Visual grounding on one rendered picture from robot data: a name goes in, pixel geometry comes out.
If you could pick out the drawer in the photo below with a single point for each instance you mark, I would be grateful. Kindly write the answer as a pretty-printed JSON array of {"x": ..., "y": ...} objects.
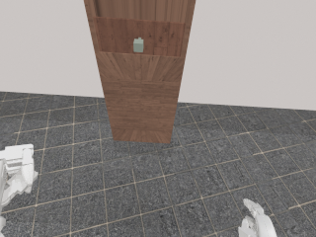
[{"x": 161, "y": 38}]

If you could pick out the robot left hand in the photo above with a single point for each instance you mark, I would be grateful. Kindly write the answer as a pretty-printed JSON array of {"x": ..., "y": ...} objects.
[{"x": 19, "y": 163}]

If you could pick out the handle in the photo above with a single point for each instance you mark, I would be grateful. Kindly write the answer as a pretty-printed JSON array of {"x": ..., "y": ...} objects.
[{"x": 138, "y": 45}]

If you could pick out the robot right hand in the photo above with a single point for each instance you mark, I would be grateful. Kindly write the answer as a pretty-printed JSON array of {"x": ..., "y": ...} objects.
[{"x": 261, "y": 226}]

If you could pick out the cabinet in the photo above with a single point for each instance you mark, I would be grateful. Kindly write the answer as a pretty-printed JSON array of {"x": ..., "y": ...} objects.
[{"x": 141, "y": 91}]

